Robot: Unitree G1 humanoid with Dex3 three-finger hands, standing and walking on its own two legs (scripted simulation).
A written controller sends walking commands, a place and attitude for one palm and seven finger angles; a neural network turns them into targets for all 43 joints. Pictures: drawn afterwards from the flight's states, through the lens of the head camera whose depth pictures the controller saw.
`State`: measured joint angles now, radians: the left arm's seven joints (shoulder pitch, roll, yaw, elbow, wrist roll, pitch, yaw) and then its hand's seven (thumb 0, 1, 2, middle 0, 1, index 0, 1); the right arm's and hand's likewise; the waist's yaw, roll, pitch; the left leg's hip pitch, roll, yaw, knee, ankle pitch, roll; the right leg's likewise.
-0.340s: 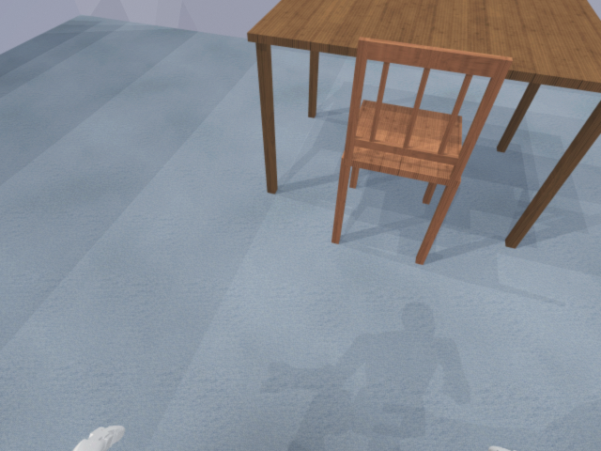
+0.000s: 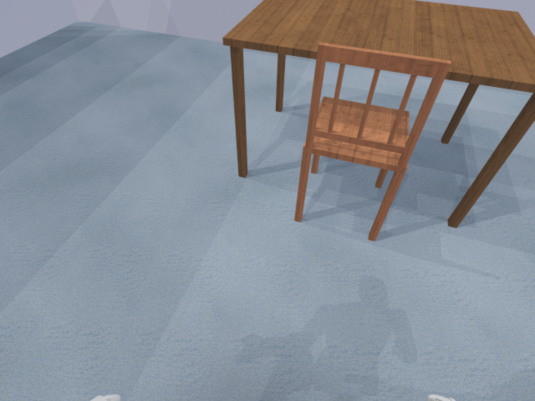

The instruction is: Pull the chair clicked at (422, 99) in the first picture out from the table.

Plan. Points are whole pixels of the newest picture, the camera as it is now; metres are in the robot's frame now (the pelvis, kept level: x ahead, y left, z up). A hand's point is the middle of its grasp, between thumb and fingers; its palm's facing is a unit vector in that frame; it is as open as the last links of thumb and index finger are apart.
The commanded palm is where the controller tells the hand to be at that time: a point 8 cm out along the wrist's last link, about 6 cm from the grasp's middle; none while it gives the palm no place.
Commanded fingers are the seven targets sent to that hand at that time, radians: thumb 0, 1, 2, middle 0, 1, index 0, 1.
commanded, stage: stand and wait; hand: left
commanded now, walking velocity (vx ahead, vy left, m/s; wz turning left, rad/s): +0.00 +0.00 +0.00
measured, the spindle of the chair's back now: (367, 105) +1.03 -0.27 -0.09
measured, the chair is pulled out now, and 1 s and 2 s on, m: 0.00 0.00 0.00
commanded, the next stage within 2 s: look at it before walking up in 0.50 s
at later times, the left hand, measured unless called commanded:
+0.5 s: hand out of the picture +0.06 +0.23 -0.15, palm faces -0.03 -0.94 -0.34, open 7.4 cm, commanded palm none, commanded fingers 0.00 0.90 0.90 -0.20 -0.30 -0.20 -0.30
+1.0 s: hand out of the picture +0.06 +0.23 -0.15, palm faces -0.04 -0.94 -0.33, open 7.4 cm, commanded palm none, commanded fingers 0.00 0.90 0.90 -0.20 -0.30 -0.20 -0.30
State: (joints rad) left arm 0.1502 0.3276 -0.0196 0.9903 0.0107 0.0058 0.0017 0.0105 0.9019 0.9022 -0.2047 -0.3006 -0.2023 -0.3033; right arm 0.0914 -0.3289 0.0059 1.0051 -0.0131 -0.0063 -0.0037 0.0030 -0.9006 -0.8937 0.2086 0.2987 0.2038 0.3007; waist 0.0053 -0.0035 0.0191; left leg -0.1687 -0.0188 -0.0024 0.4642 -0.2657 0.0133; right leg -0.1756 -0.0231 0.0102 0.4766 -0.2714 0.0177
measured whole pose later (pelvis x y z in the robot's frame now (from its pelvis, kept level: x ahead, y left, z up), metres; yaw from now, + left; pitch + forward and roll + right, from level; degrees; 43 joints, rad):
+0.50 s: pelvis -0.02 -0.01 +0.00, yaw +0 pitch -2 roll +0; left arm 0.16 0.33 -0.01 1.07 0.01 0.00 0.00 0.01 0.90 0.90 -0.20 -0.30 -0.20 -0.30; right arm 0.15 -0.33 0.01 1.11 -0.01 0.00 0.00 0.00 -0.90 -0.89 0.21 0.30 0.20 0.30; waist -0.01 0.01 0.03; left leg -0.16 0.00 -0.01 0.41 -0.21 -0.01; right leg -0.17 0.00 0.00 0.42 -0.22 0.00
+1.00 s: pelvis -0.01 -0.01 +0.01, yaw +0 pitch -1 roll +0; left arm 0.15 0.33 -0.01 1.08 0.01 -0.01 0.00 0.01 0.90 0.90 -0.20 -0.30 -0.20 -0.30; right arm 0.12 -0.33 0.00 1.11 -0.01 -0.01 0.00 0.00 -0.90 -0.89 0.21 0.30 0.20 0.30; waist 0.00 0.00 0.03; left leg -0.16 0.00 0.00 0.39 -0.21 -0.01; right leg -0.16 0.00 0.01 0.40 -0.21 0.00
